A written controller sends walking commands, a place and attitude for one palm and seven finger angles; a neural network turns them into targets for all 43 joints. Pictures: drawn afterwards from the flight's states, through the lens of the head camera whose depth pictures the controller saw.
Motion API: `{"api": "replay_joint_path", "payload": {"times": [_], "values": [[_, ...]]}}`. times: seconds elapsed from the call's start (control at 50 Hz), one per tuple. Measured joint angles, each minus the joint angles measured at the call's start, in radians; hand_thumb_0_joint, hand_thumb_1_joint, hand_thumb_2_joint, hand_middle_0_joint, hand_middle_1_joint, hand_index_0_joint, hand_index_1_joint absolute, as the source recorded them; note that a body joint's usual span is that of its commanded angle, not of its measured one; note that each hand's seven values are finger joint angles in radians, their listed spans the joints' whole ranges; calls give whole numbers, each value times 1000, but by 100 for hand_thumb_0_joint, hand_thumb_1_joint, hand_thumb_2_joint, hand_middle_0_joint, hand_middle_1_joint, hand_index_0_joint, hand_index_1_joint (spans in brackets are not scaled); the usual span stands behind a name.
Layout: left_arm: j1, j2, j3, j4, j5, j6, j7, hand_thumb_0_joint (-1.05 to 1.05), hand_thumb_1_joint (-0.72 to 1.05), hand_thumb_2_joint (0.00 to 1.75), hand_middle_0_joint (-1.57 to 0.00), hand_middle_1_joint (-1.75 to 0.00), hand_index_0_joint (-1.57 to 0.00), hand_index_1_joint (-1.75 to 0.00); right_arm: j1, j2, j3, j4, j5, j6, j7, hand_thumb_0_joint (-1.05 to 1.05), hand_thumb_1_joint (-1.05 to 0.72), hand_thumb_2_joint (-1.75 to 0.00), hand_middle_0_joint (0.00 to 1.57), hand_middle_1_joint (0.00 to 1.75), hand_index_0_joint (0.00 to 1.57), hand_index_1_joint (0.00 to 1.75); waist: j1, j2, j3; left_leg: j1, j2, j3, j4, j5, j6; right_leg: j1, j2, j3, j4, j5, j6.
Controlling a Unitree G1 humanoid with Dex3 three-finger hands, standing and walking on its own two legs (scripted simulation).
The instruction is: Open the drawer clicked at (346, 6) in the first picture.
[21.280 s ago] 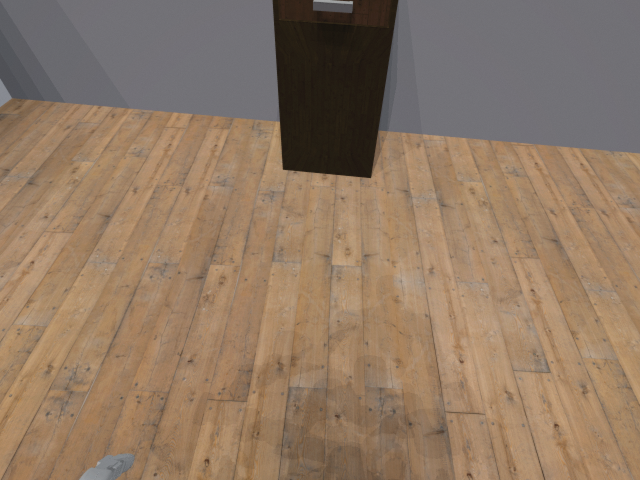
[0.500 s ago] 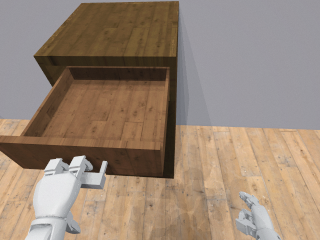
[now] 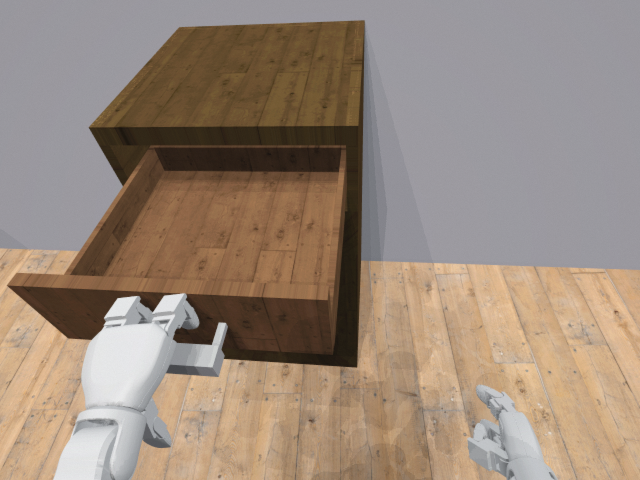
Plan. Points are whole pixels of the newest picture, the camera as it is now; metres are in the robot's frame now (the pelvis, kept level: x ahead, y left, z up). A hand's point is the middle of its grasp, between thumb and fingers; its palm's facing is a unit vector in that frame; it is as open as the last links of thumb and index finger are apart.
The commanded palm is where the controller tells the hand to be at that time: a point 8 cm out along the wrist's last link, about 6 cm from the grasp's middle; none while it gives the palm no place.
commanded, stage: lift the hand off the handle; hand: left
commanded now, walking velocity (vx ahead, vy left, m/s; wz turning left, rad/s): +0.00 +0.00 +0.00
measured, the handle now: (171, 341) +0.26 +0.24 +0.03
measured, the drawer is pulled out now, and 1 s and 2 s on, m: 0.30 0.30 0.30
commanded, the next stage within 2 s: draw the hand back to the body in 1.00 s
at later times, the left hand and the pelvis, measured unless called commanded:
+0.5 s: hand (127, 333) +0.22 +0.24 +0.13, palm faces +0.11 -0.09 -0.99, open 13.7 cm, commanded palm +0.18 +0.23 +0.18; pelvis +0.00 +0.00 +0.02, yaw +0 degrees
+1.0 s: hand (98, 294) +0.23 +0.24 +0.19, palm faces +0.16 -0.05 -0.99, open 13.8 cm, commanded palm +0.18 +0.23 +0.24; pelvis -0.01 +0.00 +0.02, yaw +0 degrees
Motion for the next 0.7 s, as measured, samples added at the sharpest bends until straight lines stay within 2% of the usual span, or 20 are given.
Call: {"api": "replay_joint_path", "payload": {"times": [0.12,0.36,0.7], "values": [[-5,21,2,-46,-15,18,-53,0,-49,30,-32,-120,-41,-124,-12,-1,8,-2,5,13,4,1,-91,-90,20,30,20,30,13,2,10,51,1,-1,-51,20,-2,48,0,0,-43,16,-1],[-12,69,49,-155,-70,46,-162,0,-49,30,-32,-120,-37,-122,-28,-13,27,-12,19,38,10,1,-91,-90,20,30,20,30,28,19,30,142,6,-10,-142,60,-5,144,4,-8,-139,54,-4],[-72,134,97,-251,-135,70,-287,0,-49,30,-32,-120,-32,-120,-25,-27,43,-17,39,57,23,1,-91,-90,20,30,20,30,21,31,51,221,6,-10,-225,102,-3,224,3,-7,-224,98,-1]]}}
